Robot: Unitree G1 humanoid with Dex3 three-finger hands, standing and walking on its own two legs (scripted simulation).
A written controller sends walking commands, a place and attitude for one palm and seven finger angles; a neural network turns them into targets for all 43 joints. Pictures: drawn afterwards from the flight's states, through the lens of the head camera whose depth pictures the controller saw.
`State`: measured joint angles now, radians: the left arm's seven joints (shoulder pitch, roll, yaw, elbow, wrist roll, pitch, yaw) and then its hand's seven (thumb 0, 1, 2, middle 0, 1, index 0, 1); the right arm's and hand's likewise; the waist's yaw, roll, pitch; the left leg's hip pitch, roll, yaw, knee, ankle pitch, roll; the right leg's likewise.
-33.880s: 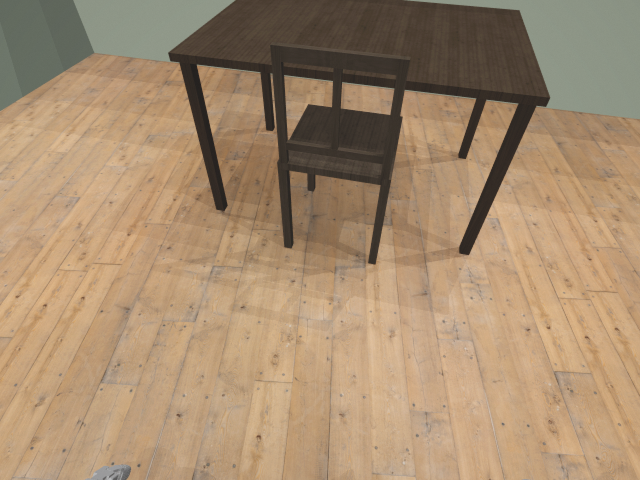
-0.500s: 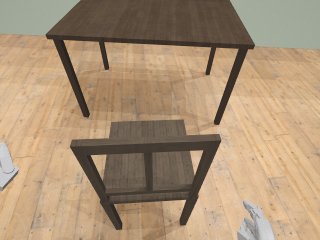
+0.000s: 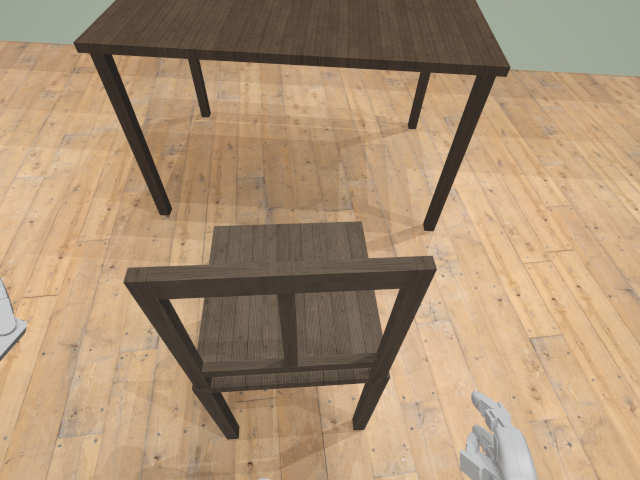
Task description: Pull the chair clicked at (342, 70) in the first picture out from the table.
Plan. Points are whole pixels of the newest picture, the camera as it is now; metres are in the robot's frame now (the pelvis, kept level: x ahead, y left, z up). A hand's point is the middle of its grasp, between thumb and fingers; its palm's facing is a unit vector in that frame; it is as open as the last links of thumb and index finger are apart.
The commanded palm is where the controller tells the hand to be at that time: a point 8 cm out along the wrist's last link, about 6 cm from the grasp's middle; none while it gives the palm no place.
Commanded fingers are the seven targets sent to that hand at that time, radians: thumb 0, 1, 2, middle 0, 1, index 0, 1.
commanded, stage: step back with the hand held close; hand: left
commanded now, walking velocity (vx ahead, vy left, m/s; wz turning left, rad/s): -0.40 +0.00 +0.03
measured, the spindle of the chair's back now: (289, 330) +0.35 +0.08 -0.10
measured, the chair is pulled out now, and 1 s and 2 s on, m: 0.66 0.66 0.66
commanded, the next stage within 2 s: stop stepping back and stand still in 0.68 s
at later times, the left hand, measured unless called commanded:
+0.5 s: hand out of the picture +0.10 +0.24 +0.19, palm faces +0.42 -0.77 -0.49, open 7.4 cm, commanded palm +0.04 +0.29 +0.19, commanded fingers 0.00 0.90 0.90 -0.20 -0.30 -0.20 -0.30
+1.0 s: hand out of the picture -0.05 +0.27 +0.19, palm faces +0.49 -0.75 -0.45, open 7.4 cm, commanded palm -0.10 +0.30 +0.19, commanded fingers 0.00 0.90 0.90 -0.20 -0.30 -0.20 -0.30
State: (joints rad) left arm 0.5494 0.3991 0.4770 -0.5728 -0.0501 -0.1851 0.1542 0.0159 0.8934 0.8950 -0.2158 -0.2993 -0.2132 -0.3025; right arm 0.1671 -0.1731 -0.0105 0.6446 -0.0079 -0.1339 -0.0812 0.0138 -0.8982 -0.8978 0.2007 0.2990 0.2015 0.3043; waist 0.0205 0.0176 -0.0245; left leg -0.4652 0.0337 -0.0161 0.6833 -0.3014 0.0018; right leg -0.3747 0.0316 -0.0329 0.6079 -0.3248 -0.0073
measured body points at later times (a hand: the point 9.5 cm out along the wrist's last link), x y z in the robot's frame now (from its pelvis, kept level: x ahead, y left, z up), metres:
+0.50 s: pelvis -0.10 -0.01 +0.00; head -0.07 -0.01 +0.45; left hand +0.07 +0.28 +0.21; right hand +0.10 -0.22 -0.08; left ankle -0.04 +0.14 -0.72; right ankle -0.06 -0.12 -0.73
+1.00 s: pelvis -0.24 -0.01 -0.01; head -0.26 +0.01 +0.44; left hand -0.08 +0.30 +0.21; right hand -0.08 -0.25 -0.08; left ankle -0.17 +0.11 -0.72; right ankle -0.24 -0.14 -0.73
